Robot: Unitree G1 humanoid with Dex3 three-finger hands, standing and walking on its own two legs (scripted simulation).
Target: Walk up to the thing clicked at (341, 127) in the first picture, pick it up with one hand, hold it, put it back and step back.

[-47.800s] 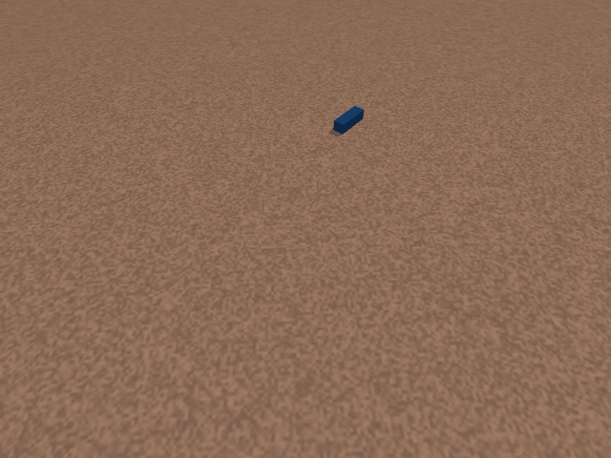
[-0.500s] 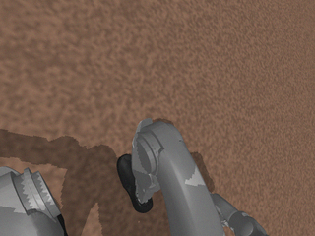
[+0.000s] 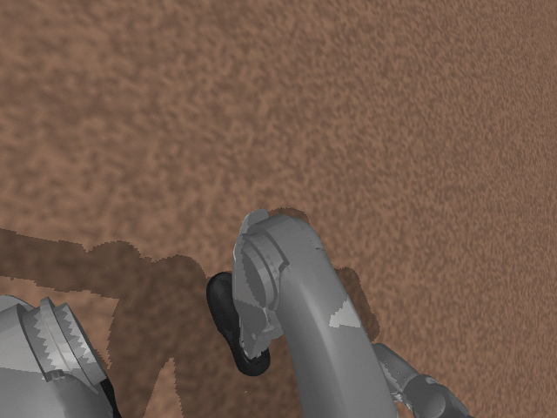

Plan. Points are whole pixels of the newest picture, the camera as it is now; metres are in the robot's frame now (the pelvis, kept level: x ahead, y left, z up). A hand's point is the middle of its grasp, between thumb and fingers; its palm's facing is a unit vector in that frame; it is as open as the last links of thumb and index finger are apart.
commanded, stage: close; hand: left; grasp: from above
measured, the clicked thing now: out of the picture +0.45 +0.40 -0.27
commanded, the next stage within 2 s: settle in 0.24 s
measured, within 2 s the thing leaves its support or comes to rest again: leaves its support in 0.68 s
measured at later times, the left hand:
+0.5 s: hand out of the picture +0.44 +0.38 -0.24, palm faces -0.45 -0.17 -0.88, open 10.0 cm
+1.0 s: hand out of the picture +0.43 +0.41 -0.17, palm faces -0.44 -0.12 -0.89, open 9.7 cm
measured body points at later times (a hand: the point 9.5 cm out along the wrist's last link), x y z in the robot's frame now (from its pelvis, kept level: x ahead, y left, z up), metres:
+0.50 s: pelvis +0.00 +0.00 +0.00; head +0.28 +0.15 +0.32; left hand +0.46 +0.39 -0.19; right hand +0.09 -0.25 -0.06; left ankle +0.06 +0.13 -0.27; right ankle +0.12 -0.12 -0.27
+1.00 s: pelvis +0.00 +0.00 +0.01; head +0.25 +0.14 +0.36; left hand +0.45 +0.41 -0.12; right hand +0.12 -0.26 -0.06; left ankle +0.06 +0.13 -0.27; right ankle +0.12 -0.12 -0.27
